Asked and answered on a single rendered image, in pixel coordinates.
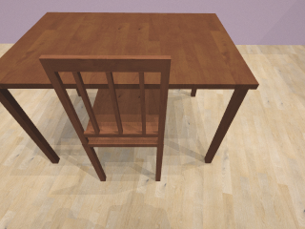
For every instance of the table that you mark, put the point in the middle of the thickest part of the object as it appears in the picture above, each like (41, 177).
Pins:
(203, 57)

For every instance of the chair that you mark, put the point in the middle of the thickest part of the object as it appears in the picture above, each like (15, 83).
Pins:
(119, 118)

